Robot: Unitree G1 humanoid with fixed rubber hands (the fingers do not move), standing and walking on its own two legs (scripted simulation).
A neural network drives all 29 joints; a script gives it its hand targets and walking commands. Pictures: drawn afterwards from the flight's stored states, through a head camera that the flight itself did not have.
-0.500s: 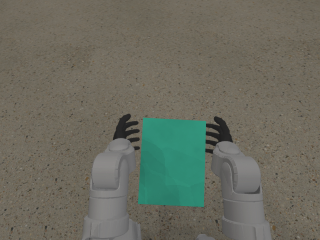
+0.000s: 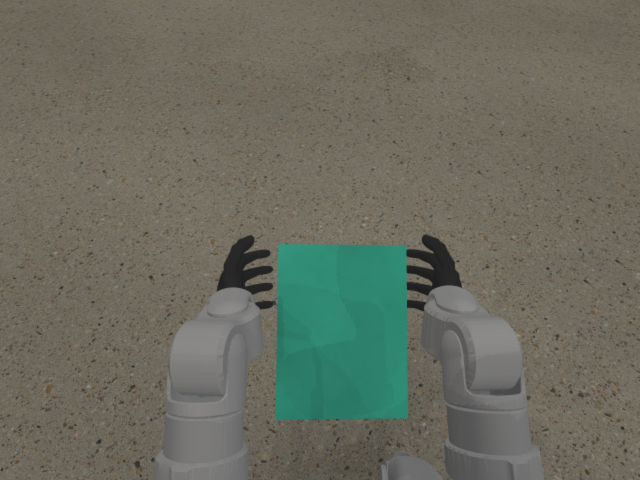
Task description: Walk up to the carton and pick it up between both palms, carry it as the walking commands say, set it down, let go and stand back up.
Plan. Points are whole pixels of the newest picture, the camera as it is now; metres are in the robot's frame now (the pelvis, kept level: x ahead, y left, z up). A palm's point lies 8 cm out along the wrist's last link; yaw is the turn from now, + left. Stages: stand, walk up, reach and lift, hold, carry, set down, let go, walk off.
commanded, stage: carry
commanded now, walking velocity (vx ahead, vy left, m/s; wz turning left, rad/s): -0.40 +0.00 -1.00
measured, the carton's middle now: (335, 320) +0.33 +0.02 -0.02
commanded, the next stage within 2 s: none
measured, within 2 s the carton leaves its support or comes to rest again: neither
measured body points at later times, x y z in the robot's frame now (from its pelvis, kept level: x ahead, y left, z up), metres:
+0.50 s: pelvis -0.22 -0.04 +0.00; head -0.14 -0.05 +0.44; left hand +0.14 -0.09 +0.07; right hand +0.02 -0.30 +0.08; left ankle -0.18 +0.07 -0.73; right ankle -0.11 -0.17 -0.70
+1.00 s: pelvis -0.42 +0.02 +0.00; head -0.38 -0.03 +0.45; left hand -0.15 -0.21 +0.07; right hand -0.35 -0.32 +0.08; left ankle -0.31 +0.13 -0.68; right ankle -0.38 -0.16 -0.73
